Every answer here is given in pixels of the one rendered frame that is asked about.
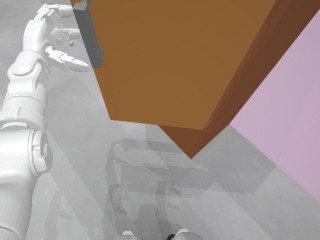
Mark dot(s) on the left robot hand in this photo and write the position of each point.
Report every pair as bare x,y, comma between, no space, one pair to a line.
38,38

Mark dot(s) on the right robot shin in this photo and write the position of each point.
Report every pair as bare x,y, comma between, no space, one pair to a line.
182,230

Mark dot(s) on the robot left forearm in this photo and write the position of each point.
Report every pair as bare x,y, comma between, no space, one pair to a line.
26,100

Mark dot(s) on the robot left upper arm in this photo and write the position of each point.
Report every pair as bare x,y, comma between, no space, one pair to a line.
25,155

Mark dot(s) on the left robot shin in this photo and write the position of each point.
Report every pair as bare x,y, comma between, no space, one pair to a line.
127,233

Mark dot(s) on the robot shin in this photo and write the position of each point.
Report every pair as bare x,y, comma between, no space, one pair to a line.
182,230
127,233

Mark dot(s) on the cupboard door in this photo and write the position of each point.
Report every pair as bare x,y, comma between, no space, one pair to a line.
168,62

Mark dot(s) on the handle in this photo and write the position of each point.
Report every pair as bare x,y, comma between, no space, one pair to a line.
86,27

